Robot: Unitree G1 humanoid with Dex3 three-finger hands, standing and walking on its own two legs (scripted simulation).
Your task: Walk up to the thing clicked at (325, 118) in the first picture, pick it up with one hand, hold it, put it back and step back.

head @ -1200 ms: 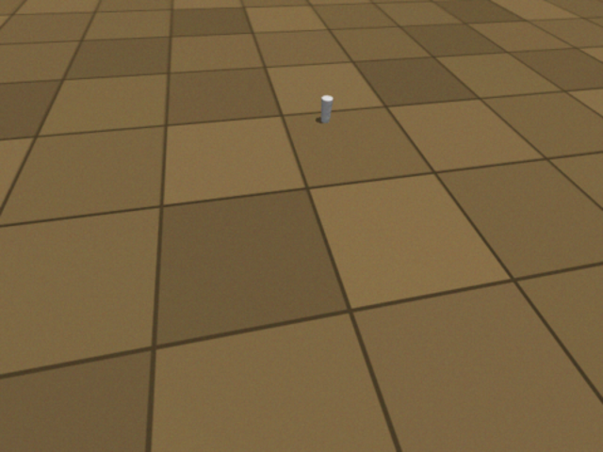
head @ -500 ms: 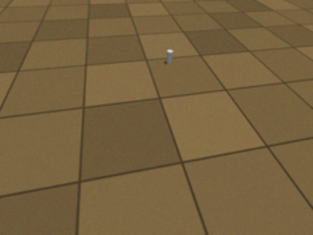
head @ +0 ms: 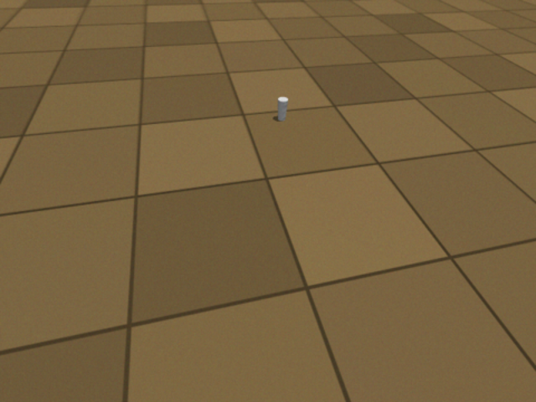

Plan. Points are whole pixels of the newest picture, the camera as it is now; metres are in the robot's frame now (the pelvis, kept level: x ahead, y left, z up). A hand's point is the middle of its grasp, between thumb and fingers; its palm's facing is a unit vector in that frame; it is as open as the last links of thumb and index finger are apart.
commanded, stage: walk up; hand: left
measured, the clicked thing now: (282, 109) +2.14 -0.11 -0.70
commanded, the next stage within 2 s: none
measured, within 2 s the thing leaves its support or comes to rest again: neither
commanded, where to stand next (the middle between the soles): +1.78 -0.32 m, yaw -10 degrees
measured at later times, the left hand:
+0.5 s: hand (180, 364) +0.23 +0.15 -0.13, palm faces -0.05 -0.92 -0.39, open 7.4 cm
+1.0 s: hand (223, 203) +0.64 +0.12 -0.14, palm faces -0.22 -0.90 -0.36, open 7.4 cm
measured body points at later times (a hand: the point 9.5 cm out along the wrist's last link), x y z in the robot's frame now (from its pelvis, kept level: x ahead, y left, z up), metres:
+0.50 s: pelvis +0.18 -0.12 -0.01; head +0.16 -0.15 +0.44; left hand +0.24 +0.20 -0.11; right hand +0.26 -0.45 -0.13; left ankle +0.23 +0.01 -0.68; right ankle +0.16 -0.23 -0.75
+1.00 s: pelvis +0.49 -0.14 -0.01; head +0.50 -0.13 +0.44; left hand +0.65 +0.17 -0.11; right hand +0.49 -0.47 -0.11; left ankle +0.49 +0.00 -0.75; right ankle +0.52 -0.29 -0.69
